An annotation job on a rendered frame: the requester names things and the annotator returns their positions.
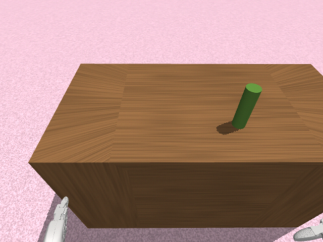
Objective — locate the right robot hand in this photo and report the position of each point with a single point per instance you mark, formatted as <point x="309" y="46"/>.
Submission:
<point x="309" y="233"/>

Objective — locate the left robot hand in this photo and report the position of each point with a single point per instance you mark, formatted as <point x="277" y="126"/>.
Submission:
<point x="56" y="229"/>

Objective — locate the can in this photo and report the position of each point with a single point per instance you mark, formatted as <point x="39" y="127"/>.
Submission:
<point x="246" y="105"/>

